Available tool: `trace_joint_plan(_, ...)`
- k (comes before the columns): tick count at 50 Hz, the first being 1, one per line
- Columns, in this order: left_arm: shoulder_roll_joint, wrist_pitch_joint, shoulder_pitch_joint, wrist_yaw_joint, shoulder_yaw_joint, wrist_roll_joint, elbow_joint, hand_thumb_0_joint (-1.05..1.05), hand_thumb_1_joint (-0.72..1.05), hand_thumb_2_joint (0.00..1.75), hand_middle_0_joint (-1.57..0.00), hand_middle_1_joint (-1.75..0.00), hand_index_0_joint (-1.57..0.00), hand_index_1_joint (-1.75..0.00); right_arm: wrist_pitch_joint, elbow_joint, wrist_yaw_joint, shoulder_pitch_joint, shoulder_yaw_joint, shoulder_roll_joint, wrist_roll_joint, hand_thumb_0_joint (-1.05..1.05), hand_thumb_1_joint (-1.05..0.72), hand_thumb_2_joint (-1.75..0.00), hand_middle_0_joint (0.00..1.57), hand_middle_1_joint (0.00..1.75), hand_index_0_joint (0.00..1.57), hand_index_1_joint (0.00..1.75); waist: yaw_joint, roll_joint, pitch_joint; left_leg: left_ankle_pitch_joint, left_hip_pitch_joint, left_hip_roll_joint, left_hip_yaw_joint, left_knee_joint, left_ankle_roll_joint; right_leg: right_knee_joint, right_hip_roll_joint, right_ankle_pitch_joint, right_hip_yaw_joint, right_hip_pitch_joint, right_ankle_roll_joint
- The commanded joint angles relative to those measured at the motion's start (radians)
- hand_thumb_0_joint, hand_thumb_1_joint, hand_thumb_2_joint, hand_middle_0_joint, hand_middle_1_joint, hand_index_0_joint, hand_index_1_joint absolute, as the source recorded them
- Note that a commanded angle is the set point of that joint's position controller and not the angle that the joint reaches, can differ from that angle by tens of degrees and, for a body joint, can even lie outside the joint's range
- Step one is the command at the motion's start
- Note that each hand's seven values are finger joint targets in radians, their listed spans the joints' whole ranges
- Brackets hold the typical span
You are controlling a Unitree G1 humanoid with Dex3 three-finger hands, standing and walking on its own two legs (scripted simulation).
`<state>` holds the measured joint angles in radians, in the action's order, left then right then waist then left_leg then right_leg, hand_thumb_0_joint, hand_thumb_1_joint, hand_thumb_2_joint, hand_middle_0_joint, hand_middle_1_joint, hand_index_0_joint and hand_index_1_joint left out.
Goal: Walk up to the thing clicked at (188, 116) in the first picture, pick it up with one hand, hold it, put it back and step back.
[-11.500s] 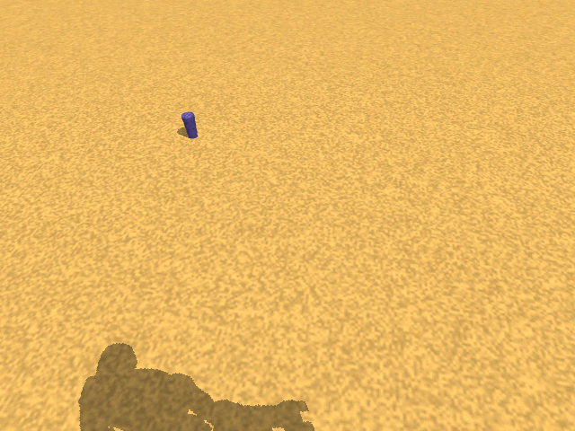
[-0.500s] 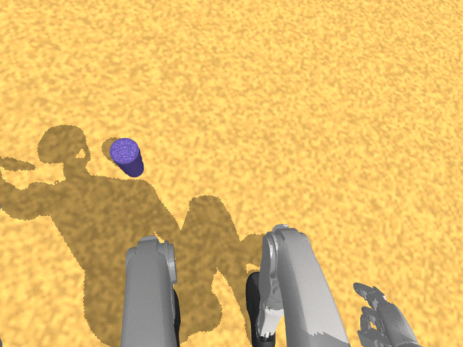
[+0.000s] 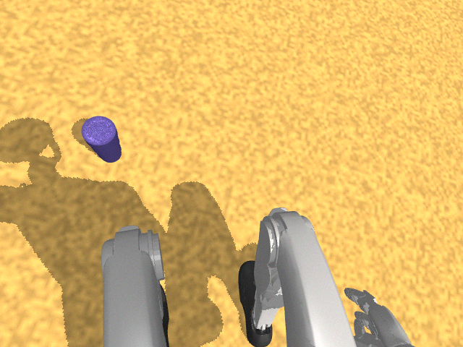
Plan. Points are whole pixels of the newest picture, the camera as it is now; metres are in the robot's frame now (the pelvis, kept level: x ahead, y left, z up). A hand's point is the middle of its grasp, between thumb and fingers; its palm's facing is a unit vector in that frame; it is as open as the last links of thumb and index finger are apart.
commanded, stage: go down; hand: left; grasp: from the side
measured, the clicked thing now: (105, 143) +0.56 +0.24 -0.32
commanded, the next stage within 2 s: approach in 0.44 s
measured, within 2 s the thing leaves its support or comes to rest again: neither
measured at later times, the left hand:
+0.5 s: hand out of the picture +0.46 +0.42 +0.00, palm faces +0.23 -0.97 -0.09, open 16.7 cm
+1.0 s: hand (12, 139) +0.49 +0.36 -0.15, palm faces +0.18 -0.98 -0.01, open 17.3 cm
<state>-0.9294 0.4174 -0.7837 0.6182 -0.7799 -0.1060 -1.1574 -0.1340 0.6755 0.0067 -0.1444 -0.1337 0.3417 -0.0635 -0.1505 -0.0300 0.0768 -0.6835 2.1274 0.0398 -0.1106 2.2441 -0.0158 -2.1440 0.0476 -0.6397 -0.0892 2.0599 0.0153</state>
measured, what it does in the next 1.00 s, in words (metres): lowers itself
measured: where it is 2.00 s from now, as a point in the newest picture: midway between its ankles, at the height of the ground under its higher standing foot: (208, 330)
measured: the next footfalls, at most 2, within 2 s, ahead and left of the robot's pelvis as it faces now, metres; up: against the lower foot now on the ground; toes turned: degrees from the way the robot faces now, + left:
none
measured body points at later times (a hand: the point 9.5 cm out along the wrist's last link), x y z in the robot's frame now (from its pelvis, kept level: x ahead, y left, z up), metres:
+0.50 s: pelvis +0.00 +0.00 -0.02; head +0.23 +0.09 +0.36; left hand +0.44 +0.47 +0.01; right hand +0.11 -0.29 -0.11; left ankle +0.08 +0.12 -0.35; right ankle +0.11 -0.13 -0.35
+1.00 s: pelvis +0.00 +0.01 -0.06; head +0.27 +0.12 +0.28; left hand +0.48 +0.41 -0.15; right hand +0.10 -0.27 -0.12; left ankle +0.08 +0.12 -0.35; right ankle +0.11 -0.13 -0.35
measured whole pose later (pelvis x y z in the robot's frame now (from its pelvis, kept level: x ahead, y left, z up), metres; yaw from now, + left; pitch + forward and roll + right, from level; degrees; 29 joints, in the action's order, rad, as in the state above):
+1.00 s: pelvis +0.00 +0.01 -0.06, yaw -5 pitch +27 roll -13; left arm -1.05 0.62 -0.89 0.51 -0.75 -0.06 -1.37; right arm -0.05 0.57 -0.04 -0.05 -0.32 0.38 -0.17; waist -0.26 -0.15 -0.14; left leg -0.71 2.25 0.04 -0.21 2.46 -0.02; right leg -2.29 0.02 -0.63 -0.16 2.13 0.03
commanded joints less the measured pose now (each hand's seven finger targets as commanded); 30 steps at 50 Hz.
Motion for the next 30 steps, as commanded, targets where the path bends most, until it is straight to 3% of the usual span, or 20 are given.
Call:
trace_joint_plan(1,-0.429,0.056,-0.241,0.004,-0.054,-0.030,0.178,0.00,-0.40,0.09,-0.03,-0.09,-0.03,-0.09,-0.007,-0.045,0.021,-0.151,0.083,0.271,0.005,0.00,-0.91,-0.90,0.20,0.30,0.20,0.30,0.023,0.330,0.594,0.081,-0.495,-0.005,0.002,-0.320,-0.001,0.177,-0.037,0.074,-0.030,-0.231,-0.058)
trace_joint_plan(5,-0.433,0.056,-0.252,0.018,-0.055,-0.040,0.176,0.00,-0.40,0.09,-0.03,-0.09,-0.03,-0.09,-0.004,-0.051,0.020,-0.156,0.073,0.281,0.003,0.00,-0.92,-0.90,0.20,0.30,0.20,0.30,0.003,0.328,0.587,0.117,-0.485,-0.004,-0.006,-0.297,0.000,0.161,-0.038,0.095,-0.040,-0.227,-0.056)
trace_joint_plan(6,-0.452,0.055,-0.255,0.017,-0.062,-0.040,0.171,0.00,-0.39,0.09,-0.03,-0.09,-0.03,-0.08,-0.003,-0.053,0.019,-0.154,0.069,0.281,0.004,0.00,-0.91,-0.91,0.20,0.30,0.20,0.30,0.013,0.328,0.583,0.113,-0.480,-0.004,-0.007,-0.298,0.000,0.154,-0.038,0.091,-0.041,-0.214,-0.058)
trace_joint_plan(9,-0.468,0.062,-0.270,0.024,-0.067,-0.047,0.186,0.00,-0.39,0.10,-0.03,-0.10,-0.03,-0.09,0.001,-0.059,0.020,-0.155,0.064,0.289,0.002,0.00,-0.91,-0.90,0.20,0.30,0.20,0.30,0.000,0.325,0.581,0.113,-0.462,-0.004,-0.006,-0.279,-0.002,0.152,-0.040,0.091,-0.044,-0.230,-0.054)
trace_joint_plan(10,-0.496,0.064,-0.271,0.023,-0.083,-0.047,0.184,0.00,-0.38,0.10,-0.03,-0.09,-0.03,-0.09,0.003,-0.060,0.019,-0.149,0.057,0.279,0.001,0.00,-0.91,-0.90,0.20,0.30,0.20,0.30,0.012,0.305,0.591,0.094,-0.436,-0.006,0.005,-0.272,-0.007,0.161,-0.042,0.073,-0.038,-0.250,-0.051)
trace_joint_plan(12,-0.516,0.067,-0.271,0.025,-0.093,-0.049,0.194,0.00,-0.40,0.11,-0.03,-0.10,-0.02,-0.09,0.003,-0.056,0.019,-0.162,0.052,0.284,-0.002,0.00,-0.91,-0.91,0.20,0.30,0.20,0.30,0.009,0.321,0.625,0.141,-0.440,-0.009,0.021,-0.248,-0.008,0.157,-0.044,0.109,-0.037,-0.286,-0.050)
trace_joint_plan(14,-0.521,0.061,-0.249,0.026,-0.094,-0.044,0.183,0.00,-0.38,0.12,-0.03,-0.10,-0.02,-0.10,0.008,-0.055,0.020,-0.155,0.044,0.280,-0.007,0.00,-0.91,-0.91,0.20,0.30,0.20,0.30,0.021,0.342,0.630,0.162,-0.453,-0.006,0.023,-0.241,-0.005,0.146,-0.045,0.122,-0.035,-0.280,-0.052)
trace_joint_plan(22,-0.537,0.036,-0.256,0.011,-0.088,-0.015,0.195,0.00,-0.34,0.13,-0.02,-0.10,-0.02,-0.10,0.025,-0.056,0.018,-0.165,0.047,0.291,-0.011,0.00,-0.91,-0.91,0.20,0.30,0.20,0.30,0.012,0.375,0.623,0.183,-0.477,-0.001,0.008,-0.244,0.001,0.130,-0.047,0.137,-0.047,-0.252,-0.056)
trace_joint_plan(27,-0.517,0.039,-0.277,0.010,-0.069,-0.016,0.189,0.00,-0.38,0.18,-0.04,-0.15,-0.02,-0.16,0.029,-0.058,0.017,-0.164,0.050,0.300,-0.012,0.00,-0.92,-0.91,0.20,0.30,0.20,0.30,-0.016,0.360,0.568,0.139,-0.439,-0.001,0.001,-0.238,-0.004,0.134,-0.048,0.112,-0.053,-0.228,-0.052)
trace_joint_plan(28,-0.525,0.041,-0.290,0.012,-0.059,-0.011,0.183,0.00,-0.44,0.10,-0.06,-0.08,-0.05,-0.08,0.030,-0.061,0.017,-0.149,0.048,0.298,-0.011,0.00,-0.90,-0.90,0.20,0.30,0.20,0.30,-0.016,0.352,0.544,0.100,-0.418,0.000,-0.002,-0.242,-0.007,0.135,-0.048,0.083,-0.052,-0.207,-0.052)
trace_joint_plan(30,-0.494,0.044,-0.291,0.017,-0.039,-0.016,0.130,0.00,-0.46,0.03,-0.06,-0.08,-0.05,-0.08,0.029,-0.063,0.016,-0.147,0.040,0.297,-0.013,0.00,-0.91,-0.90,0.20,0.30,0.20,0.30,-0.047,0.301,0.511,0.076,-0.369,-0.001,0.002,-0.215,-0.015,0.146,-0.053,0.070,-0.055,-0.214,-0.047)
